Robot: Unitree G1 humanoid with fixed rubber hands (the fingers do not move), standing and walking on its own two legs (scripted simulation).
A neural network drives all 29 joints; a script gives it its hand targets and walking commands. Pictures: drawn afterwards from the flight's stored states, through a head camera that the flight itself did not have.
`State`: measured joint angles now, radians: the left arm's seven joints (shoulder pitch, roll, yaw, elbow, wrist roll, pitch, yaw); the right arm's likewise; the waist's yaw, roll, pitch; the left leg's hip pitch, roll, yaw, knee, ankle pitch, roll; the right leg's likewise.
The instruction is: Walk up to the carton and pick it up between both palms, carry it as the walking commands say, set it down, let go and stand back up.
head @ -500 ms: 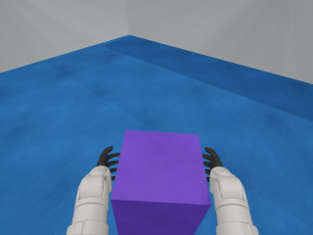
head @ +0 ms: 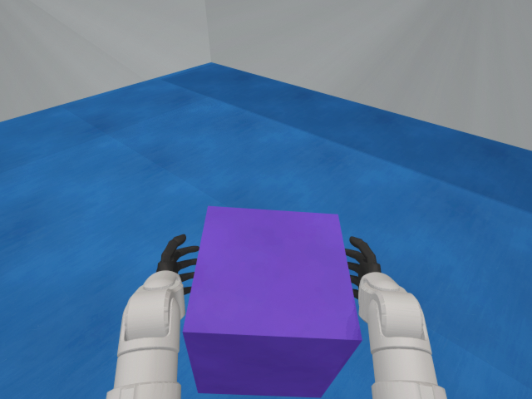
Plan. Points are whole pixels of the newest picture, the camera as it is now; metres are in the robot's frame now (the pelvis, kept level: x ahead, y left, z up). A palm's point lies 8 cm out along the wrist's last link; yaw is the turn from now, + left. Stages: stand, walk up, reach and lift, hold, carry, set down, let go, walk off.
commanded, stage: carry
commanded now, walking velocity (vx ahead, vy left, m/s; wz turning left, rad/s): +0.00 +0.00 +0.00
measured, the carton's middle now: (266, 305) +0.30 +0.01 +0.01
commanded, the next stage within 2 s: none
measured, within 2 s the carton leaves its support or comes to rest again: neither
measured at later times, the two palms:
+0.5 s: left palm (178, 251) +0.33 +0.14 +0.10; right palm (371, 261) +0.32 -0.16 +0.09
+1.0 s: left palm (174, 263) +0.30 +0.14 +0.11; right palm (378, 274) +0.29 -0.16 +0.10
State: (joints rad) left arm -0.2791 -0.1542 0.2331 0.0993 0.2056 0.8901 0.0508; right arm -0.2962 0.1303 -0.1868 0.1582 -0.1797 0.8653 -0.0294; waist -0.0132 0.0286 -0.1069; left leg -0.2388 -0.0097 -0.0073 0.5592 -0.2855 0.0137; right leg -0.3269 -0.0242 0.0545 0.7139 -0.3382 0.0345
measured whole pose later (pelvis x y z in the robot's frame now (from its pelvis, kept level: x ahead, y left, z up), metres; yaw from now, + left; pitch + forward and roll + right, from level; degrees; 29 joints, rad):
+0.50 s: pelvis +0.07 +0.00 +0.00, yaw -2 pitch +5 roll +0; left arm -0.15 -0.13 0.13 -0.26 0.08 1.21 0.12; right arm -0.15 0.13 -0.11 -0.26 -0.06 1.22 -0.13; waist 0.00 0.04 -0.23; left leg -0.31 0.00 0.04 0.57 -0.34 0.01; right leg -0.33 -0.02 0.05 0.58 -0.33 0.03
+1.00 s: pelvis +0.05 +0.00 +0.00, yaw -2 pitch +3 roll +0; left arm -0.12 -0.13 0.12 -0.27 0.08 1.24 0.13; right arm -0.12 0.13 -0.10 -0.27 -0.06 1.24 -0.13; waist 0.00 0.04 -0.26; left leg -0.30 0.00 0.04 0.57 -0.32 0.01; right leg -0.33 -0.02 0.05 0.59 -0.31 0.03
